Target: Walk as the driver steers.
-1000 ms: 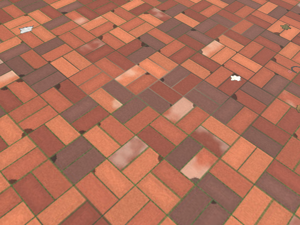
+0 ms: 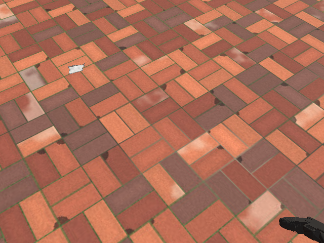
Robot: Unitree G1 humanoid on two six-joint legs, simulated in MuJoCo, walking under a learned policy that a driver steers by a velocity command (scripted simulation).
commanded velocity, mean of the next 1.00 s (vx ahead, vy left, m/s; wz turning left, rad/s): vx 0.50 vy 0.00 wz -0.20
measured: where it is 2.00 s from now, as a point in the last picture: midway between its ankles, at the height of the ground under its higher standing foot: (211, 115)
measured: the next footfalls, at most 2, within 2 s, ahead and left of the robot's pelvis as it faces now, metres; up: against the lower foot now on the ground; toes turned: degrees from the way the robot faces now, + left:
left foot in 0.04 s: +0.20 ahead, +0.14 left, +0.00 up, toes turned -4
right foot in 0.56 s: +0.42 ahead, -0.17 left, +0.00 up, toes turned -22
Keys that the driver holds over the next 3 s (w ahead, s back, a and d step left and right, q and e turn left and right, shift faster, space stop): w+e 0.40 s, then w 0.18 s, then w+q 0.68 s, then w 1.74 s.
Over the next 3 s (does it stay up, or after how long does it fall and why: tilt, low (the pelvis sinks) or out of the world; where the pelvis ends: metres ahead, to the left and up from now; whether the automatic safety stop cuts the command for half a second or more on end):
stays up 1.64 -0.12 0.01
